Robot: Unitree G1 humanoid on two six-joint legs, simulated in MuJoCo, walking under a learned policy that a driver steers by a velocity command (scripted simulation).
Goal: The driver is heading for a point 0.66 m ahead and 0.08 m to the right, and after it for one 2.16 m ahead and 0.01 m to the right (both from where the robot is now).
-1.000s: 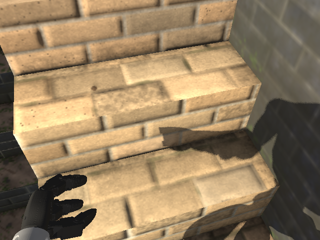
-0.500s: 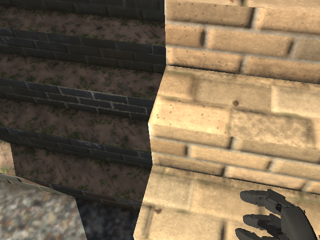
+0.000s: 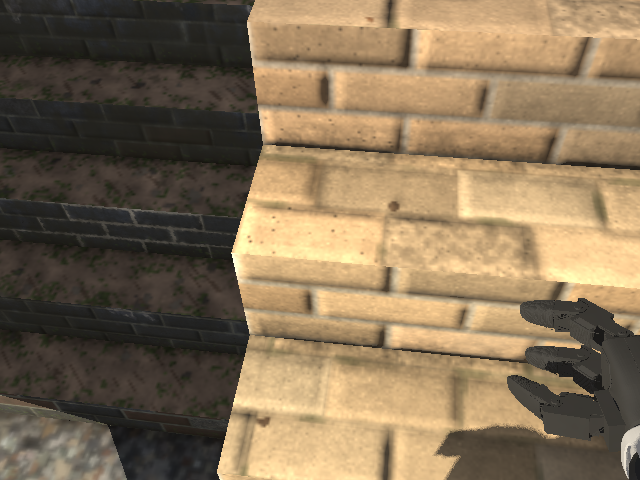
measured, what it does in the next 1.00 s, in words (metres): goes down, backwards: left foot 0.21 m lower, then right foot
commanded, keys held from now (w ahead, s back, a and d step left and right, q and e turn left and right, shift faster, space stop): w+e+shift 0.36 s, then w+q+shift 0.64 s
